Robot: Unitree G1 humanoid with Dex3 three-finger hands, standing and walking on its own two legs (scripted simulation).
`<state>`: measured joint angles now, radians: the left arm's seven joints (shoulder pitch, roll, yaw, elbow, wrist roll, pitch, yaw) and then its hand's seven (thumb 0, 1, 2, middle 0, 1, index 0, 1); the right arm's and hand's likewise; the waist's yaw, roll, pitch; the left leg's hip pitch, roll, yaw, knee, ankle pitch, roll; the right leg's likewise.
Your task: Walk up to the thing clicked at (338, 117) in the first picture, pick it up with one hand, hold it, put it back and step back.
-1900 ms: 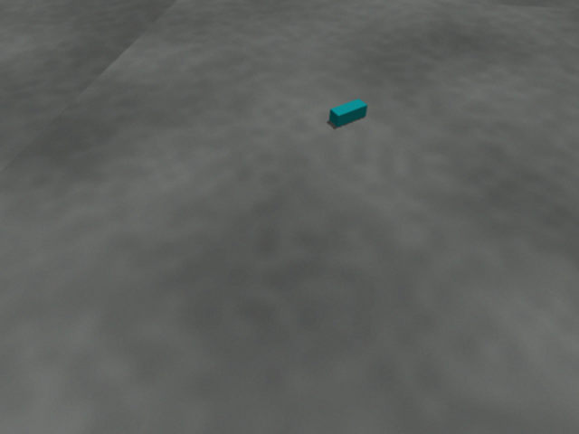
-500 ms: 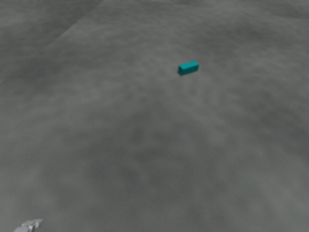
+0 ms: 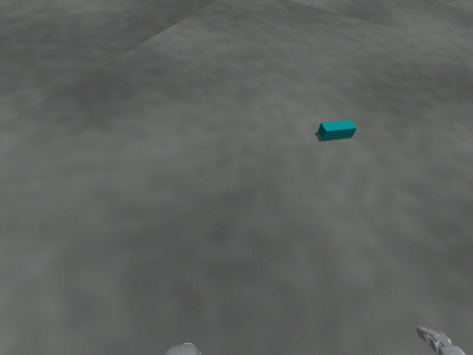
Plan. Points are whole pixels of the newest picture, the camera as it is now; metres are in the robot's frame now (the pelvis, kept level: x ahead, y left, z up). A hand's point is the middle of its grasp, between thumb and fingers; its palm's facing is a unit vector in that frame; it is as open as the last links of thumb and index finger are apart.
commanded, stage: walk up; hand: left
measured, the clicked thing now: (336, 129) +1.52 -0.60 -0.71
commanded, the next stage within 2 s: none
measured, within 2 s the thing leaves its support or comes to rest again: neither
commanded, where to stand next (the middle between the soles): +1.20 -0.95 m, yaw +15 degrees
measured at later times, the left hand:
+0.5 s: hand (198, 283) +0.27 +0.10 -0.11, palm faces +0.13 -0.93 -0.36, open 7.4 cm
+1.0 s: hand (250, 186) +0.54 +0.00 -0.13, palm faces +0.08 -0.96 -0.28, open 7.4 cm
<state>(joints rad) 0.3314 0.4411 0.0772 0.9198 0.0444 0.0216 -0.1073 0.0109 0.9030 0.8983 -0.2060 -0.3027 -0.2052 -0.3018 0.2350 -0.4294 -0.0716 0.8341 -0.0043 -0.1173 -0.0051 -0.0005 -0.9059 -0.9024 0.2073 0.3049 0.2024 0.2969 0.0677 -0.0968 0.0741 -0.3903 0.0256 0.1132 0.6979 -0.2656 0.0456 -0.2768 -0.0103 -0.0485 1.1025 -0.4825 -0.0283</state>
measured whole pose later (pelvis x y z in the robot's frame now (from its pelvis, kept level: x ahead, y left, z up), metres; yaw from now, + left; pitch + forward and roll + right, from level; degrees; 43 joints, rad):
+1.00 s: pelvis +0.46 -0.29 +0.01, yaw +8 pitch -2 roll +1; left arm 0.18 0.47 0.12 0.80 0.03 0.05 -0.14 0.01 0.90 0.90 -0.21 -0.30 -0.21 -0.30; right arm 0.36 -0.46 -0.03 0.89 -0.02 -0.13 -0.03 0.00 -0.90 -0.90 0.21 0.31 0.21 0.30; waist -0.01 -0.13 0.07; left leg -0.27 0.11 0.08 0.65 -0.34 -0.03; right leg -0.59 -0.17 0.07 0.92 -0.30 0.01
